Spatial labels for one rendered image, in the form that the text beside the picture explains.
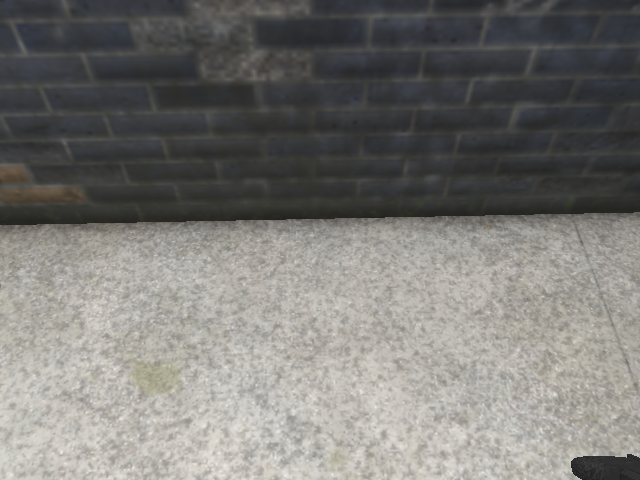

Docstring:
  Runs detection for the right robot hand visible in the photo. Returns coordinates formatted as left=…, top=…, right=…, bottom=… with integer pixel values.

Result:
left=571, top=454, right=640, bottom=480

